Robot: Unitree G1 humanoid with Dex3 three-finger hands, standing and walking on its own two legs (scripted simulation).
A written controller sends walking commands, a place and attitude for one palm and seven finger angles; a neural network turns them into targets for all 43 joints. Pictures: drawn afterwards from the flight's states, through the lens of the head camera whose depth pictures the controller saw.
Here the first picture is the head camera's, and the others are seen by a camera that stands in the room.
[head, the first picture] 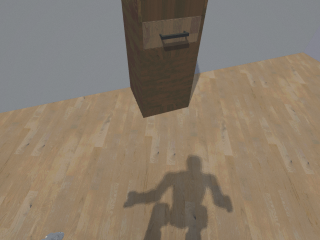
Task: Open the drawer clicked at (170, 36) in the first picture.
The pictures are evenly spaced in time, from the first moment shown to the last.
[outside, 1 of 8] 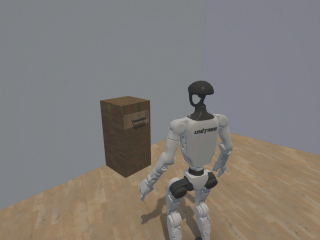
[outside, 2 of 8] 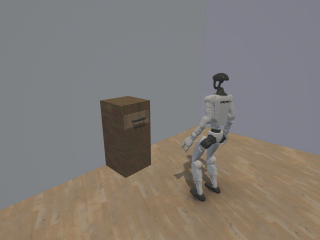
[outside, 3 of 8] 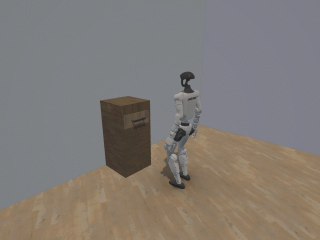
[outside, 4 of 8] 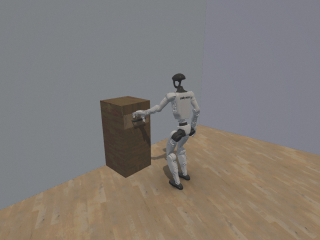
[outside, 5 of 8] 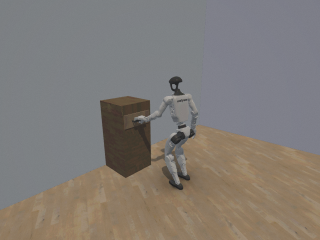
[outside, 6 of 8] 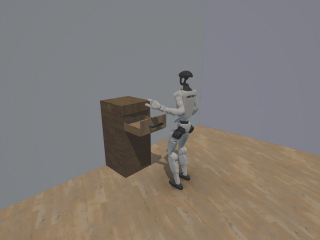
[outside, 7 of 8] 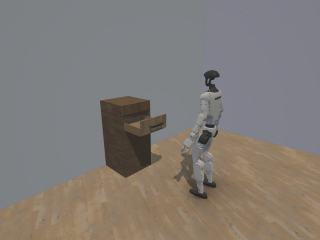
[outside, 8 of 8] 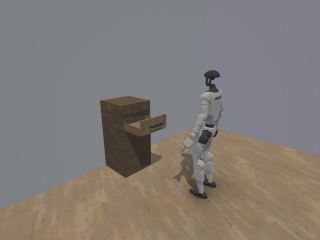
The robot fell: no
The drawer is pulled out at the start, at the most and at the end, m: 0.00 0.30 0.30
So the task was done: yes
